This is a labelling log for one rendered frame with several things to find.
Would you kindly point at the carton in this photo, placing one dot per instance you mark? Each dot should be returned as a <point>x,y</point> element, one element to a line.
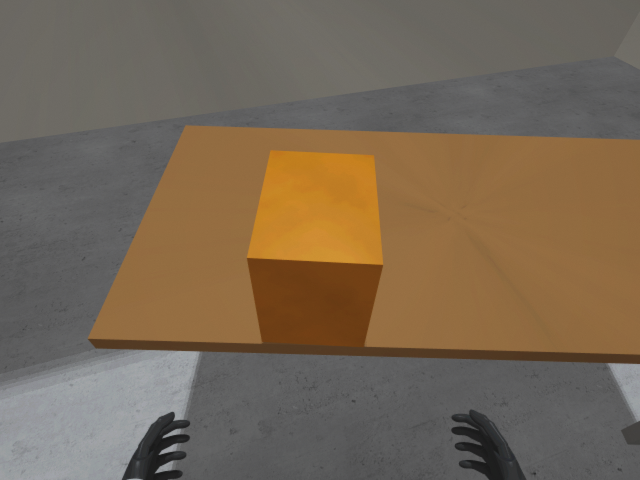
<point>315,255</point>

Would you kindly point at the robot left hand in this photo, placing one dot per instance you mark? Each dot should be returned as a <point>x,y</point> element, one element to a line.
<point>146,459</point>

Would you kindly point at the table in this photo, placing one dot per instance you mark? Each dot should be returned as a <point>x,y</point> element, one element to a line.
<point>494,247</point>

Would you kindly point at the robot right hand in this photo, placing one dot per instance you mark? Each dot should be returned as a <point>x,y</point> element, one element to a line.
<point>501,463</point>

